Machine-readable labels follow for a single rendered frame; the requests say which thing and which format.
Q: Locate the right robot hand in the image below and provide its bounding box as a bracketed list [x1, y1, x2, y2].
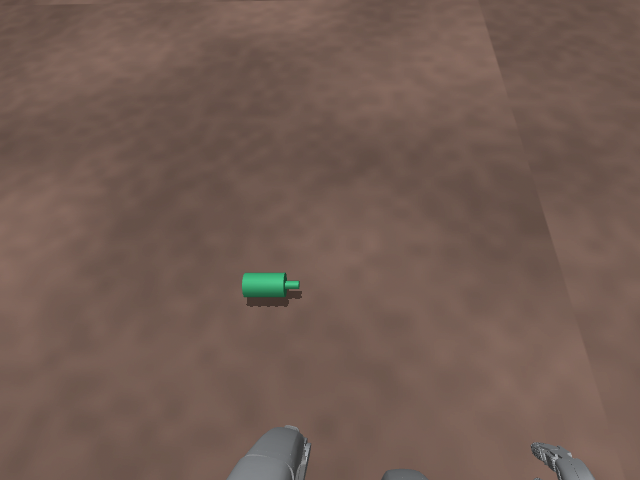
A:
[531, 442, 596, 480]

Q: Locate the bottle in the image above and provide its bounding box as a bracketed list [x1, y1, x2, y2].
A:
[242, 273, 300, 297]

